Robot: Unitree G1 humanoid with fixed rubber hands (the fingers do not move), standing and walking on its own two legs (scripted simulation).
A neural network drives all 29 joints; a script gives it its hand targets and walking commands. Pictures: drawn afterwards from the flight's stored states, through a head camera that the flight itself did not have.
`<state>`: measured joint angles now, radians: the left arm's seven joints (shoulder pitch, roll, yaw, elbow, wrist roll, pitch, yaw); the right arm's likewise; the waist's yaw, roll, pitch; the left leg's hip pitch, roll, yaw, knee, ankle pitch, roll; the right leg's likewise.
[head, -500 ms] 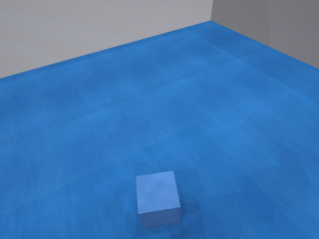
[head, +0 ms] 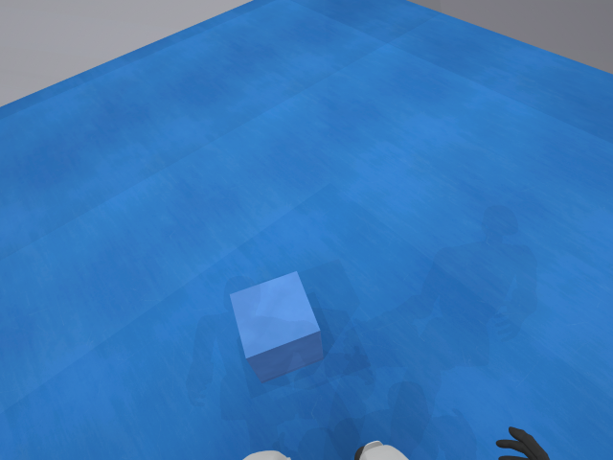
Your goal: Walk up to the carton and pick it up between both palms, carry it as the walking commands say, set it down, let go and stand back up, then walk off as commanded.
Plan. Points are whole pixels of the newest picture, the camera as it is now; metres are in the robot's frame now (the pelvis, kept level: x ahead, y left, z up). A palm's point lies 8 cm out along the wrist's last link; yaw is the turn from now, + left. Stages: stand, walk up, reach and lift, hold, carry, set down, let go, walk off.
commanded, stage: walk off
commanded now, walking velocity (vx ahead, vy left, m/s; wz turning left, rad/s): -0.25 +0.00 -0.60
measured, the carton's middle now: (278, 328) +0.55 +0.15 -0.64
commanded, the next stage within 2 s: stand in 2.00 s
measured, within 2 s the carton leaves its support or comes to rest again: neither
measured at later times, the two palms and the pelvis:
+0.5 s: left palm out of the picture -0.12 +0.46 -0.15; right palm out of the picture -0.11 -0.11 -0.05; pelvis -0.19 +0.20 +0.00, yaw -13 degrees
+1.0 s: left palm out of the picture -0.09 +0.73 -0.17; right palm out of the picture -0.34 +0.19 -0.11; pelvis -0.29 +0.49 -0.04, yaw -39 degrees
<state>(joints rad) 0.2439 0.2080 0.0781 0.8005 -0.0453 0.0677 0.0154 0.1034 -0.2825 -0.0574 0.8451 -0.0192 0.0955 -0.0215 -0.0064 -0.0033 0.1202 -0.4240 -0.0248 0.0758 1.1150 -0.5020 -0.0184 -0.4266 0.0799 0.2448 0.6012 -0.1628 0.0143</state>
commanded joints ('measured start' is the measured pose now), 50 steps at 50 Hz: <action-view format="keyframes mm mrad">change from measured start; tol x64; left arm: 1 31 225 61 -45 90 -14 12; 23 899 322 125 187 56 -5 35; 28 -587 398 67 -274 102 -91 53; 44 807 491 172 133 54 -22 77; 50 -442 329 49 -243 88 -72 42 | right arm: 1 -58 -65 -19 -86 45 -5 -6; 44 -542 -272 -82 -431 112 55 -32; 50 360 -77 -18 -175 27 -9 19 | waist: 1 57 -247 -150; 23 432 27 -113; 28 -320 -145 4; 42 211 596 73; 44 596 -73 -101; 45 314 -804 -124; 50 -280 -51 -154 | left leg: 1 117 -79 -153 -270 -35 -43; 8 132 606 -485 -995 -48 179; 21 131 39 271 -1016 234 -550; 25 122 63 -395 864 -274 -34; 33 494 266 -341 -744 548 -12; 35 447 402 -340 -469 1695 -105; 43 -263 -8 217 -387 2084 -948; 44 -201 -120 113 694 1501 -792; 45 -338 -45 -248 1290 -420 -377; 50 351 139 -244 -104 -21 23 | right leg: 1 80 -187 443 -371 164 -119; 11 -125 7 -72 746 -245 98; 22 456 31 -467 128 -344 -44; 29 -433 -365 307 -363 -303 -88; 39 -211 12 -95 791 -481 96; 44 456 -263 -298 -111 -316 -237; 50 -468 -281 -80 -112 -198 1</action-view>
